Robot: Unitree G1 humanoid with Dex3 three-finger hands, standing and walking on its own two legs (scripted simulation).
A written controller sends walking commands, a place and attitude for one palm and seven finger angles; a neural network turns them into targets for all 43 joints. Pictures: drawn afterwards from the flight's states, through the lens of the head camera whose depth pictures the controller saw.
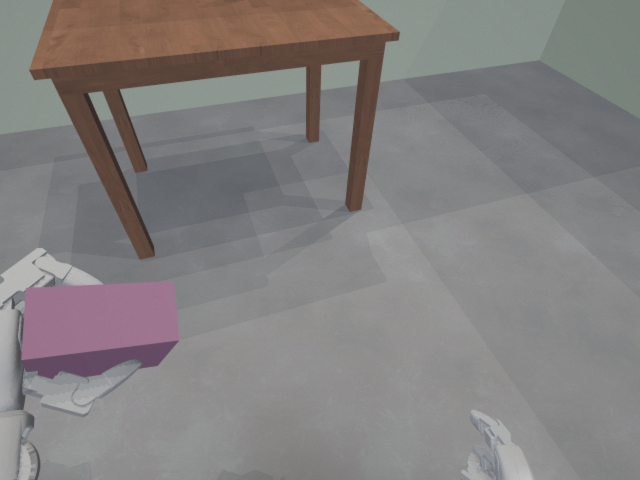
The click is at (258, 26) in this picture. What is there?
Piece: table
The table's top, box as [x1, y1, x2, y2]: [29, 0, 399, 79]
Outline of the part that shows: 29,70 34,79 398,40 399,32 358,0 53,0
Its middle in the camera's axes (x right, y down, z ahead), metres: -0.37 -0.79 +1.35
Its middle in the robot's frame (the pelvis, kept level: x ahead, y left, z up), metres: +1.52 +0.45 +0.01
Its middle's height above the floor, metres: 0.79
